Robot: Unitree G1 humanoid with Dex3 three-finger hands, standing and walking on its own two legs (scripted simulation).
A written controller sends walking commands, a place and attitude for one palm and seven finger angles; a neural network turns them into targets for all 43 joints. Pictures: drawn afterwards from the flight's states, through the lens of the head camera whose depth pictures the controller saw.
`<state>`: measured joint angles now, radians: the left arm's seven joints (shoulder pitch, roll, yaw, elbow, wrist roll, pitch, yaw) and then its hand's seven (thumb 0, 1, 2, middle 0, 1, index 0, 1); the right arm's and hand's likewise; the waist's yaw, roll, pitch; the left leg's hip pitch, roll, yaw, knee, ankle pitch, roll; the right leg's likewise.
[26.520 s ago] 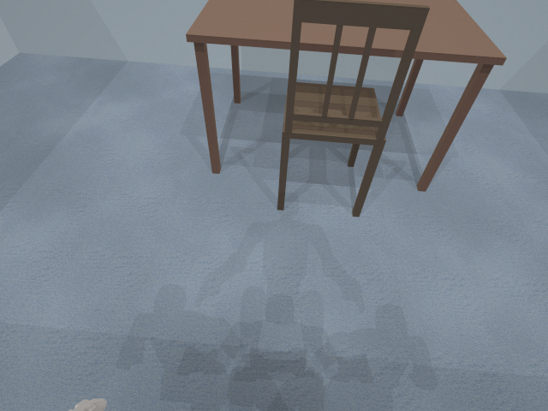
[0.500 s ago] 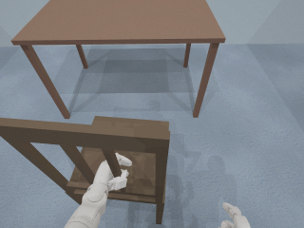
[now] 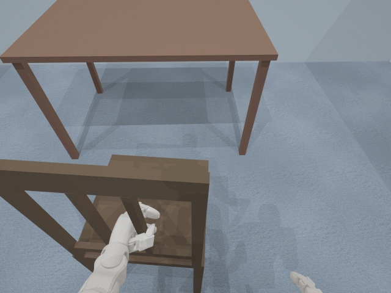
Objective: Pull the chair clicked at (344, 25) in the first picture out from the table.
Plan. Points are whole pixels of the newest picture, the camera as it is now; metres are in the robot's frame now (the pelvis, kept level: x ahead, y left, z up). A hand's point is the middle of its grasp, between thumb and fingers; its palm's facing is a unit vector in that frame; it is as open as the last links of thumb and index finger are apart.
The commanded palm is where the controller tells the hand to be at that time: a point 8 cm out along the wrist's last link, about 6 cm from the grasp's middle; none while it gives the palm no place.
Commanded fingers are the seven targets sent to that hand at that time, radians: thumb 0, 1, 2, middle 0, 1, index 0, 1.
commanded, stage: open the thumb and straighten the fingers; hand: left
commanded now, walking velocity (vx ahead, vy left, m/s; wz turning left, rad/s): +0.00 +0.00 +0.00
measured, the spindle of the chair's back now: (98, 224) +0.28 +0.23 -0.06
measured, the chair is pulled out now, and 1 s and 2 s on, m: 0.56 0.56 0.56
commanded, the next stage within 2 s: draw the fingers out of the gap in 0.66 s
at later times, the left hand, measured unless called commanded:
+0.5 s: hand (142, 235) +0.26 +0.13 -0.07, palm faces -0.08 -0.99 -0.13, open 15.4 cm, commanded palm +0.25 +0.18 -0.05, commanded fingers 0.00 -0.55 0.20 0.00 0.00 0.00 0.00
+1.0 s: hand (136, 261) +0.21 +0.14 -0.08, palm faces -0.07 -0.99 -0.15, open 17.4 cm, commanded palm +0.20 +0.18 -0.05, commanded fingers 0.00 -0.55 0.20 0.00 0.00 0.00 0.00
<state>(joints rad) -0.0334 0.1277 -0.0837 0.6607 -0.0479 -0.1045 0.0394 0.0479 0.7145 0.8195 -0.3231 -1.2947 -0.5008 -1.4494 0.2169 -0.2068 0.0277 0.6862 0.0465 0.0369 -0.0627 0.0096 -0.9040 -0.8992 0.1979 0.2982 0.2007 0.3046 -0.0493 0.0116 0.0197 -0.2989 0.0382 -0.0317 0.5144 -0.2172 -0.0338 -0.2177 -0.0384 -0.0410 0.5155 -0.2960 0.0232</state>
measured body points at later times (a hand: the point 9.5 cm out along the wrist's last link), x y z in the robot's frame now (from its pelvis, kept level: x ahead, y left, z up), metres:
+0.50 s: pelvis +0.02 +0.01 -0.04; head +0.06 +0.00 +0.41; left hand +0.26 +0.18 -0.06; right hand +0.18 -0.24 -0.13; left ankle +0.03 +0.14 -0.73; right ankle -0.02 -0.13 -0.73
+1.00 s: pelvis +0.03 +0.01 -0.05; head +0.07 +0.00 +0.40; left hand +0.21 +0.19 -0.07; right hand +0.19 -0.24 -0.13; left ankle +0.03 +0.14 -0.73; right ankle -0.02 -0.13 -0.73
